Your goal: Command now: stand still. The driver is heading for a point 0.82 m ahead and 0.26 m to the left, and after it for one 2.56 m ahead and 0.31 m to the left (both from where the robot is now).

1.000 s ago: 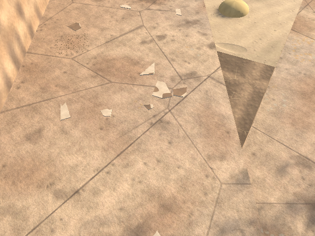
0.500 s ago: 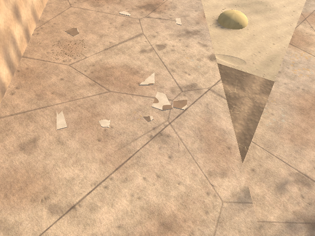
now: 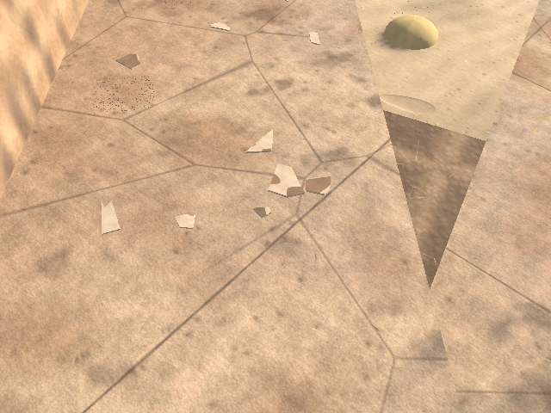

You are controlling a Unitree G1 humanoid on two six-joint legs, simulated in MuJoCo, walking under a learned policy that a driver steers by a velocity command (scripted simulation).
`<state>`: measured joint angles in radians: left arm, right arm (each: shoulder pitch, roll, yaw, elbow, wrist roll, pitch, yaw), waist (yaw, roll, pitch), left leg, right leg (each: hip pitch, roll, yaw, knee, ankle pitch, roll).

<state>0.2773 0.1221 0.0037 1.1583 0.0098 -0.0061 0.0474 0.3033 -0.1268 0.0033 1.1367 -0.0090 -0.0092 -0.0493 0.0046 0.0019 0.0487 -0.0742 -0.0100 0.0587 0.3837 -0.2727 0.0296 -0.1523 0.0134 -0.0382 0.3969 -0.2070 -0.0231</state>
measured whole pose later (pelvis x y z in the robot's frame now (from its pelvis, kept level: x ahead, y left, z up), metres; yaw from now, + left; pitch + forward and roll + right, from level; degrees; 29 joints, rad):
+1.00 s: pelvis +0.12 -0.04 +0.00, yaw +9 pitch +1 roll +0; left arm 0.44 0.14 0.04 1.07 0.02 -0.10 0.02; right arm 0.26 -0.20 -0.07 1.00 -0.03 -0.04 0.03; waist 0.01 0.04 -0.01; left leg -0.57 0.04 0.01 1.15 -0.20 0.09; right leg -0.04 0.02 -0.19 0.30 -0.28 -0.05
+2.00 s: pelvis +0.67 +0.15 -0.01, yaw +39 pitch +1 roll +0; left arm 0.21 0.25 0.05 0.80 0.02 -0.08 -0.01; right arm 0.29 -0.28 -0.06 0.83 -0.03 -0.06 0.00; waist -0.01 0.03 0.07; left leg -0.39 -0.07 -0.07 1.18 -0.36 0.05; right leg -0.31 0.06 -0.03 0.44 -0.14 -0.07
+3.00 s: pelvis +0.73 +0.19 +0.00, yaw +6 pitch +1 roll +2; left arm 0.24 0.29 0.06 0.68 0.01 0.04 -0.01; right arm 0.21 -0.30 -0.06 0.72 -0.02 0.06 -0.01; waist 0.00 0.03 0.05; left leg -0.50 0.01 -0.03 1.00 -0.36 -0.04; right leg -0.24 0.09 0.10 0.42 -0.19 -0.08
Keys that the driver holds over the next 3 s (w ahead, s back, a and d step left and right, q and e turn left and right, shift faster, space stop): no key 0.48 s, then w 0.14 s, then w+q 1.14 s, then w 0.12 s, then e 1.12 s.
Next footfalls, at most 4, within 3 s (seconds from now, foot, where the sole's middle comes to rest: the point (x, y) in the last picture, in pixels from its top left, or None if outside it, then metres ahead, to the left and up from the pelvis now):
1.28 left None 0.40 0.09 -0.78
1.84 right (233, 311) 0.79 0.15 -0.78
2.32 left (158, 323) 0.75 0.35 -0.78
2.72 right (243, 311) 0.79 0.12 -0.78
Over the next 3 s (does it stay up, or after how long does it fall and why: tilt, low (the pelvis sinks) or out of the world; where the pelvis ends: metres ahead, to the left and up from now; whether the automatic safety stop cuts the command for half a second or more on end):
stays up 0.73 0.19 0.00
